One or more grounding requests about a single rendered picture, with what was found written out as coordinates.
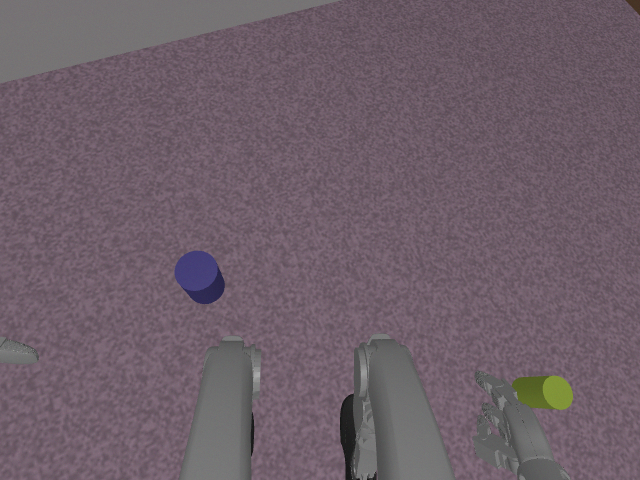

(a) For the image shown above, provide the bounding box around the right robot hand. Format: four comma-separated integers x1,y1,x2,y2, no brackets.
472,371,555,475

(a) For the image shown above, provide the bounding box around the left robot hand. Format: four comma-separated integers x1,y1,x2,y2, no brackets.
0,337,39,364

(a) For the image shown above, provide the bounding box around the right robot arm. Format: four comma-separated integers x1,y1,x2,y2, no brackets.
517,459,571,480

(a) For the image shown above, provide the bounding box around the right robot foot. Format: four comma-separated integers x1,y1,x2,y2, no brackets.
340,394,376,480

